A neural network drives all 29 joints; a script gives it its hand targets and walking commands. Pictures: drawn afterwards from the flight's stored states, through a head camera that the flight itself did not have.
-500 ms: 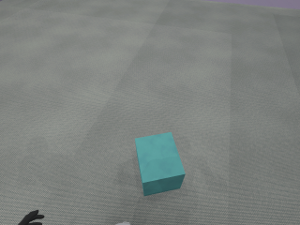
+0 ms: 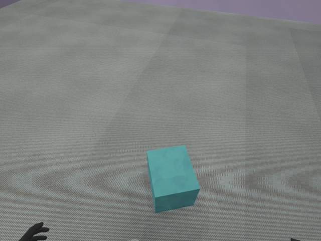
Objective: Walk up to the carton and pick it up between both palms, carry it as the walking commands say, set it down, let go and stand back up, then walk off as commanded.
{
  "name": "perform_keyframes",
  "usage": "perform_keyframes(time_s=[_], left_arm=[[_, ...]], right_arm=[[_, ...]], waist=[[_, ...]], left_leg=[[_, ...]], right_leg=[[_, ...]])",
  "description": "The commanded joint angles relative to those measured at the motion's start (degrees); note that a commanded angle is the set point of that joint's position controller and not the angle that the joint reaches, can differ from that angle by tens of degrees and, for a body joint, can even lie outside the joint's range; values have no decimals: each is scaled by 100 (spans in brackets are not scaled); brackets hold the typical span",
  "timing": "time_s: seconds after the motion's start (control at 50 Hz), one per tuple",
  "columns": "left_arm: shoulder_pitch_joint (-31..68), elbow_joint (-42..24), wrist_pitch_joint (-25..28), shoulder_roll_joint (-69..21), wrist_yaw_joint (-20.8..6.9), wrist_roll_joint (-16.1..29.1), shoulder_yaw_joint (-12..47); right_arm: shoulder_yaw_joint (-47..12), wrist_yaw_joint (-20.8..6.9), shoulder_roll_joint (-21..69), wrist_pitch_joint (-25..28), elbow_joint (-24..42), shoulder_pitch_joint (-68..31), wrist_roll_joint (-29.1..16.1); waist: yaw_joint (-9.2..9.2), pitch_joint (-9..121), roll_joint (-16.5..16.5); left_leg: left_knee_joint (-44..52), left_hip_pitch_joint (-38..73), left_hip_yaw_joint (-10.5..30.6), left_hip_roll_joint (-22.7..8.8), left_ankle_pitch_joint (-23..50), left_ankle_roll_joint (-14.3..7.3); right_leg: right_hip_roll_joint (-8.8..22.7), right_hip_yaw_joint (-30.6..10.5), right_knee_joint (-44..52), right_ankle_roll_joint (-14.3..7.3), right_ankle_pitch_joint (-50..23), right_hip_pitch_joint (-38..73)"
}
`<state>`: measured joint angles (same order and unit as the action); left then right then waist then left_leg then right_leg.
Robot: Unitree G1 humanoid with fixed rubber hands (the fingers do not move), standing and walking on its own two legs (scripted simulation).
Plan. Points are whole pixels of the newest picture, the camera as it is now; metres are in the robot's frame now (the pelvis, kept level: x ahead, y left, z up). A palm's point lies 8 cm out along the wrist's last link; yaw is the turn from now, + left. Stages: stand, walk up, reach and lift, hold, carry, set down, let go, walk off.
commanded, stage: walk up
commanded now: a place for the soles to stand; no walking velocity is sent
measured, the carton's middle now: (170, 178) +0.59 -0.04 -0.61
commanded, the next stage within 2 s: none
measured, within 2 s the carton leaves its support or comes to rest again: neither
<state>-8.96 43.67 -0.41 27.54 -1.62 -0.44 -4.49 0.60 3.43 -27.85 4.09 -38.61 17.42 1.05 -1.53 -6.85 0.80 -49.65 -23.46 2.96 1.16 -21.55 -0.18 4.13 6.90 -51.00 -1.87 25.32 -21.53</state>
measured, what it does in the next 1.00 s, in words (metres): steps to the right: right foot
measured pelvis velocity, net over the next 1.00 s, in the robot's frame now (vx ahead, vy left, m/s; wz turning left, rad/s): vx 0.05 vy -0.15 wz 0.03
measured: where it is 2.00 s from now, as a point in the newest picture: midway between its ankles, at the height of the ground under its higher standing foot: outside the picture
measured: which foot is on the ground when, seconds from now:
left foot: down 0.00-0.88, up 0.90-1.00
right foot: down 0.00-0.56, up 0.58-0.86, down 0.88-1.00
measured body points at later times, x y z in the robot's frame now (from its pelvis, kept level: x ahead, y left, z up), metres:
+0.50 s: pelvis +0.00 +0.00 +0.00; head +0.03 +0.01 +0.45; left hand +0.12 +0.35 -0.09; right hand +0.12 -0.34 -0.07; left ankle +0.05 +0.13 -0.69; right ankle +0.03 -0.11 -0.70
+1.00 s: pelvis +0.05 -0.15 +0.00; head +0.08 -0.15 +0.45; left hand +0.16 +0.20 -0.07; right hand +0.13 -0.50 -0.08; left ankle +0.05 +0.06 -0.61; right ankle +0.07 -0.16 -0.69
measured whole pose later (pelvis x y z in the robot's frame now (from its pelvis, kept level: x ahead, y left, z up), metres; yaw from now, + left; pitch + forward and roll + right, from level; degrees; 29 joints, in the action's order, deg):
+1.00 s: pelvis +0.05 -0.15 +0.00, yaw +2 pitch -3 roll +6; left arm -12.9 38.7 -1.4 28.0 -4.2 -0.7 -8.3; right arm 0.6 6.7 -28.4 4.5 -40.2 23.2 1.1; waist -1.4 -6.8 6.3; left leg -73.4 -31.2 5.3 0.6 -26.3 -0.9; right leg 2.2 8.6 -53.9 -5.7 29.0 -23.0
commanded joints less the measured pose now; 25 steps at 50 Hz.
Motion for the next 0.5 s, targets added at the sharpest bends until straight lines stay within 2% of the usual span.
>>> perform_keyframes(time_s=[0.0,0.02,0.04,0.06,0.08,0.1,0.12,0.14,0.16,0.18,0.2,0.22,0.24,0.26,0.28,0.3,0.32,0.34,0.36,0.38,0.4,0.42,0.44,0.46,0.48], left_arm=[[9,-69,86,965,27,-60,-364],[-100,-61,93,1057,13,-70,-323],[-122,-60,147,1163,37,-99,-373],[-87,-108,147,1306,27,-148,-401],[51,-74,134,1230,21,-85,-287],[246,-36,101,1261,37,-134,-255],[302,-72,95,1271,25,-177,-269],[385,-96,79,1184,35,-149,-302],[543,-133,42,1200,3,-152,-274],[530,-151,8,1140,16,-125,-294],[449,-136,-1,1030,15,-108,-223],[196,15,13,927,16,-86,-264],[23,21,26,920,-8,-87,-265],[61,37,56,1033,9,-117,-295],[151,61,72,1089,4,-139,-281],[8,62,110,1085,14,-138,-272],[10,156,129,1204,8,-166,-334],[58,91,158,1316,36,-162,-262],[125,63,164,1359,23,-162,-242],[330,-53,153,1283,21,-156,-210],[333,-59,108,1311,31,-121,-212],[376,-82,93,1127,47,-93,-200],[385,-129,59,1030,17,-79,-176],[351,-119,23,973,25,-102,-147],[386,-151,-3,915,27,-38,-186]], right_arm=[[454,23,-1394,81,-167,-302,112],[423,18,-1285,70,-191,-454,84],[424,-26,-1263,82,-197,-352,70],[423,-52,-1159,74,-173,-189,100],[441,-55,-1130,91,-199,-240,22],[493,-58,-1105,98,-247,14,12],[558,-51,-1212,100,-376,158,30],[462,-56,-1095,83,-334,110,16],[499,-61,-1194,96,-317,65,37],[546,-50,-1354,106,-359,159,54],[543,-34,-1441,84,-286,65,72],[486,-33,-1446,79,-268,-142,63],[445,-26,-1405,63,-141,-298,35],[478,-22,-1419,61,-229,-260,47],[447,-38,-1334,64,-238,-281,73],[429,-38,-1204,82,-250,-240,33],[453,-24,-1147,43,-267,-231,7],[495,-46,-1144,22,-311,-25,10],[472,-63,-1152,43,-318,-44,39],[453,-71,-1051,75,-368,157,-27],[495,-53,-1105,96,-410,193,-9],[445,-59,-1143,123,-371,207,-20],[475,-54,-1196,131,-269,211,-43],[516,-38,-1382,135,-260,64,12],[484,-17,-1542,146,-295,48,-11]], waist=[[-98,501,-536],[-160,445,-251],[-225,294,-146],[-135,333,231],[-77,468,253],[53,563,173],[117,633,174],[148,642,55],[162,298,324],[184,565,-304],[97,374,-466],[7,261,-780],[-118,337,-653],[-115,476,-373],[-126,235,-270],[-183,511,289],[-205,623,543],[-50,647,779],[-12,610,293],[145,734,343],[143,691,425],[183,810,25],[135,850,24],[122,707,-257],[25,1037,-461]], left_leg=[[1945,-892,2405,-917,-727,-1001],[1688,-950,1921,-702,-398,-785],[1126,-1391,1345,-385,263,-598],[853,-1247,815,-145,-24,-443],[481,-537,332,39,178,-313],[363,-261,255,57,53,-381],[614,26,93,-39,176,-342],[960,-100,402,-154,29,-460],[1307,-252,820,-264,-166,-572],[1515,-133,1440,-509,-421,-710],[1933,-335,2202,-766,-837,-943],[2115,-637,2611,-1014,-923,-1119],[2101,-761,2597,-983,-1113,-1083],[1937,-975,2257,-810,-1005,-917],[1729,-1237,1850,-620,-719,-760],[1250,-1057,1245,-375,-272,-568],[386,-1077,381,-66,-344,-386],[4,-865,-160,47,-188,-284],[-79,-630,-301,-67,-83,-244],[228,-213,-132,7,-4,-264],[519,151,-141,-125,607,-337],[900,306,346,-218,1046,-468],[1104,207,932,-482,1213,-627],[1374,248,1662,-736,930,-850],[1652,238,2474,-1080,965,-1152]], right_leg=[[21,-851,853,-120,559,552],[185,-1084,1320,-260,638,702],[484,-1412,1708,-410,576,892],[816,-1577,2116,-501,980,755],[1073,-1591,2223,-691,890,417],[1099,-1658,2113,-771,812,235],[1078,-1421,1878,-702,735,118],[764,-1133,1755,-498,917,72],[492,-860,1500,-299,1115,-117],[324,-893,1044,-226,1117,-226],[68,-751,685,-107,1237,-338],[-35,-932,730,-88,1021,-202],[1,-950,943,-132,947,77],[119,-1110,1215,-191,979,386],[236,-1187,1406,-281,1106,589],[467,-1343,1801,-403,1167,616],[998,-1785,2376,-625,1479,772],[1435,-2076,2511,-907,1209,802],[1602,-2023,2329,-1006,407,615],[1552,-1815,2051,-1033,-352,400],[1248,-1296,1616,-786,-612,220],[901,-1057,1208,-506,-771,58],[477,-695,914,-330,-457,58],[232,-596,574,-224,-109,-266],[16,-759,264,-99,193,-189]])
